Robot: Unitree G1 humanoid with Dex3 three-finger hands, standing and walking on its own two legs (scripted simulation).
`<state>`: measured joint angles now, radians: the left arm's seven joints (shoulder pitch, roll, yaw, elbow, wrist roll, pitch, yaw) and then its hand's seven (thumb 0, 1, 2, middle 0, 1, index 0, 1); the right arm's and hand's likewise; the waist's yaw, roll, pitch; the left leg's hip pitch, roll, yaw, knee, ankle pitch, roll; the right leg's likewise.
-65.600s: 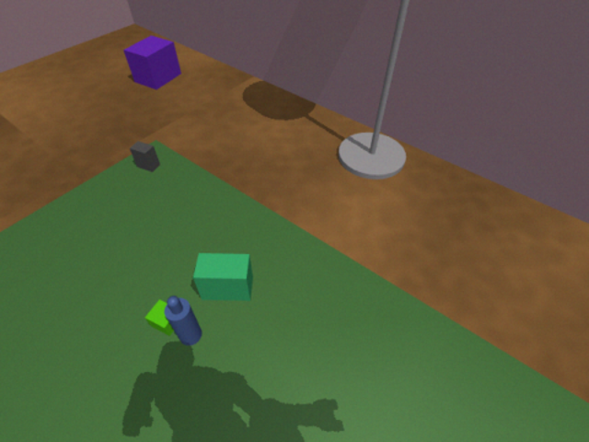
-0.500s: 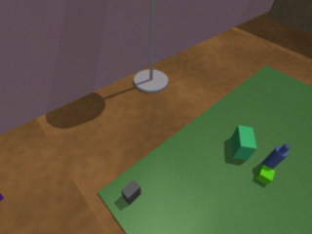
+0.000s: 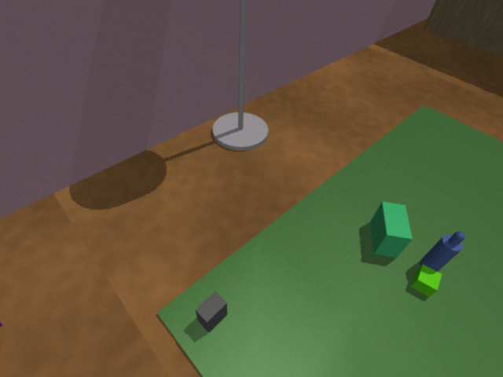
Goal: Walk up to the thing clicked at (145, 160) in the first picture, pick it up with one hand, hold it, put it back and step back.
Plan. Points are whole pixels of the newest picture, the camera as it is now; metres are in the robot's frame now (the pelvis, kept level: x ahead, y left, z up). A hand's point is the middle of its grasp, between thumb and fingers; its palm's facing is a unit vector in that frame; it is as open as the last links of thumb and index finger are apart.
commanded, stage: stand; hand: left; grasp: from above
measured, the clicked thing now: (212, 312) +0.47 +0.13 -0.71
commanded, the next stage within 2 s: step back in 0.26 s
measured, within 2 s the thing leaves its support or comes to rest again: neither
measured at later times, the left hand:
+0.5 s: hand out of the picture +0.05 +0.25 -0.17, palm faces -0.03 -0.92 -0.38, open 7.4 cm
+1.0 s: hand out of the picture -0.01 +0.20 -0.16, palm faces +0.00 -0.93 -0.38, open 7.4 cm
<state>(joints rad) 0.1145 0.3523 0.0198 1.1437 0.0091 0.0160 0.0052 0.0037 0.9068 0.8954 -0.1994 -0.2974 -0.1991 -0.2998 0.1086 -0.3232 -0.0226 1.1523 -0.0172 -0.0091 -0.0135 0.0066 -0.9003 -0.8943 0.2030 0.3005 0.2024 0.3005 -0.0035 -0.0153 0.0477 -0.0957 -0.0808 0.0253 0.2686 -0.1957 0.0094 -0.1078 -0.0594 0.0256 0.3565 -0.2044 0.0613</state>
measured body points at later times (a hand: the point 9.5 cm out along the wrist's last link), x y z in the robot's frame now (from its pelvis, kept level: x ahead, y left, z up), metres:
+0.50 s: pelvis -0.04 -0.02 -0.01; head +0.03 -0.01 +0.43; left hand +0.06 +0.30 -0.15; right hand +0.07 -0.34 -0.13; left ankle +0.02 +0.04 -0.75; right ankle -0.07 -0.16 -0.70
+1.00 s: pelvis -0.14 -0.06 -0.02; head -0.06 -0.06 +0.43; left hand -0.01 +0.25 -0.13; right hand -0.06 -0.38 -0.14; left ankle -0.16 +0.06 -0.73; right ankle -0.11 -0.17 -0.74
